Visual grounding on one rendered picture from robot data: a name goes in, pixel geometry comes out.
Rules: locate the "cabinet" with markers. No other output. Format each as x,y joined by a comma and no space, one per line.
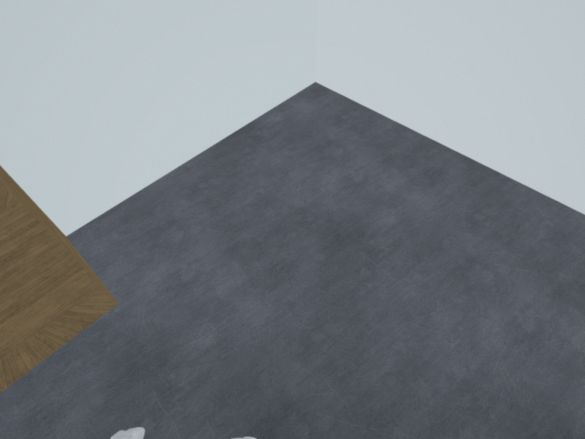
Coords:
48,293

